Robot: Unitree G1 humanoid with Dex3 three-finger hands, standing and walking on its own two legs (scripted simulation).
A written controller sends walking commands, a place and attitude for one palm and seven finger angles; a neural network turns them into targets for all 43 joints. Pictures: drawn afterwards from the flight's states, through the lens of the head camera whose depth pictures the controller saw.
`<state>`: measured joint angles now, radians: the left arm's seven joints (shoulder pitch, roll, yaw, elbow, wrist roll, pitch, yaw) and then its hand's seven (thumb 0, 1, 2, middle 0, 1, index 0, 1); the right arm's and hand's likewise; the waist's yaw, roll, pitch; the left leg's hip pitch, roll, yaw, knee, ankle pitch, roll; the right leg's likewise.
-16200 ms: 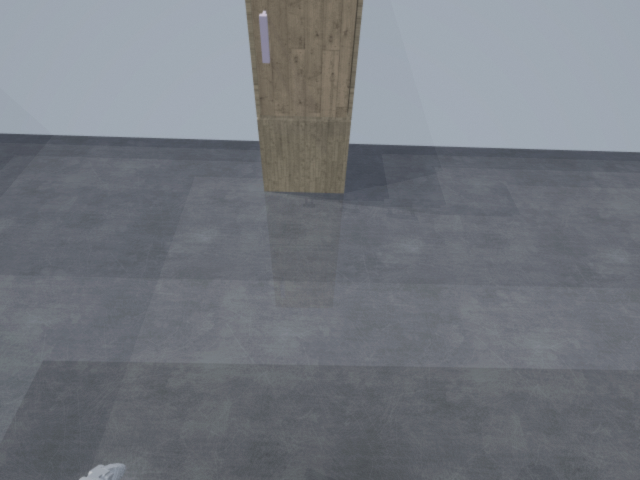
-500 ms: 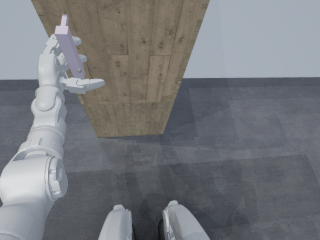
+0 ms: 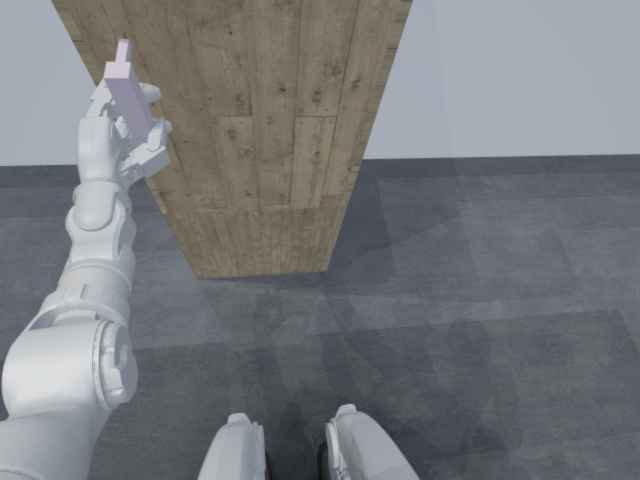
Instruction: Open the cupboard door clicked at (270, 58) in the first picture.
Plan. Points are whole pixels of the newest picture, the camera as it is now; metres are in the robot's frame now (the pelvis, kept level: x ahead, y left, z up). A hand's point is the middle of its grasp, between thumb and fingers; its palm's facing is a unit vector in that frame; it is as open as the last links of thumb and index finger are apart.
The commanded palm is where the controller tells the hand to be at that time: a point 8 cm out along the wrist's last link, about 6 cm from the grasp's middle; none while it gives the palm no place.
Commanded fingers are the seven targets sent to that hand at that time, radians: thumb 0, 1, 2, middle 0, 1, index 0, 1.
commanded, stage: pull the door open along its arc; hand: left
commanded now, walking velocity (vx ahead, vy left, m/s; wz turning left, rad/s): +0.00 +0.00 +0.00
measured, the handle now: (141, 107) +0.57 +0.18 +0.06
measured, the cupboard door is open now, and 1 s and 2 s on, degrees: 0 46 47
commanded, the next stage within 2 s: open thumb and fingers to let go in 1.02 s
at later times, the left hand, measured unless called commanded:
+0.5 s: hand (170, 196) +0.44 +0.14 +0.06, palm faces +0.01 -1.00 +0.03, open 6.5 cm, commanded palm +0.38 +0.18 +0.05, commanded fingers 0.00 0.90 0.90 -0.40 -1.35 -0.40 -1.35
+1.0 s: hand (279, 298) +0.31 +0.02 +0.06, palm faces +0.26 -0.96 +0.00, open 6.8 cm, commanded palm +0.24 +0.05 +0.05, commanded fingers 0.00 0.90 0.90 -0.40 -1.35 -0.40 -1.35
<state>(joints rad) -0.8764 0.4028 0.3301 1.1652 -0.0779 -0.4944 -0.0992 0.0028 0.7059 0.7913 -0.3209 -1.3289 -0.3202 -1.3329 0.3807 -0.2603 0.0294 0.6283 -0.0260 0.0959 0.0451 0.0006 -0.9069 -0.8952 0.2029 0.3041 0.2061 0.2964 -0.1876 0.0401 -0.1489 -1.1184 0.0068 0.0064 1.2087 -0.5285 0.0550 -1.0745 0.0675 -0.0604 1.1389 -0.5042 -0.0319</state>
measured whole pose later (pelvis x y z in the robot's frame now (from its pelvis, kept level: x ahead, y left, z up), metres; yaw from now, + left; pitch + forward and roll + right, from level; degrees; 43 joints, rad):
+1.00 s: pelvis +0.02 -0.03 +0.02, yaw +3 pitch +16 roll +0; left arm 0.11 -0.08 -0.29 0.19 0.08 -0.26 0.53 0.03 0.62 0.69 -0.25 -1.24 -0.29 -1.30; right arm 0.16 -0.13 0.04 0.53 -0.06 0.00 0.08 0.01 -0.91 -0.90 0.20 0.30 0.21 0.30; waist -0.03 0.02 -0.21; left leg -0.84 -0.01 -0.01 1.09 -0.53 0.00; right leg -0.81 0.05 -0.07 1.08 -0.54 -0.08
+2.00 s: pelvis +0.00 -0.04 +0.01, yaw +5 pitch +17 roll +1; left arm -0.03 -0.11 -0.27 0.36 0.10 -0.36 0.58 -0.01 -0.49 0.31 -0.29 -0.61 -0.30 -0.63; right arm 0.18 -0.18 0.01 0.58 -0.07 -0.06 0.04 0.01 -0.91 -0.90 0.20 0.30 0.20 0.30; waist -0.02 0.03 -0.19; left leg -0.91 -0.03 -0.03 1.12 -0.50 -0.01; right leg -0.89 0.03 -0.09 1.13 -0.54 -0.09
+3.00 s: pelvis +0.01 -0.01 +0.00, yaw +3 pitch +17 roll -1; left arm 0.42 0.07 -0.25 -0.10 -0.01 -0.40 0.08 -0.02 -0.50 0.30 -0.15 -0.30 -0.16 -0.30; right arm 0.23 -0.20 0.03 0.38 -0.01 0.00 0.02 0.01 -0.91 -0.90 0.20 0.30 0.21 0.30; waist 0.00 0.03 -0.18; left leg -0.95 -0.04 0.00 1.22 -0.57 0.04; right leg -0.92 0.03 -0.07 1.20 -0.58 -0.05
